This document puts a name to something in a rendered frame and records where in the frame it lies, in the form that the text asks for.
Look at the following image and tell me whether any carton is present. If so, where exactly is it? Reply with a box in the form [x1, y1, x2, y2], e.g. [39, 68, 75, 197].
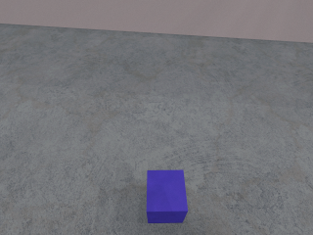
[146, 169, 188, 223]

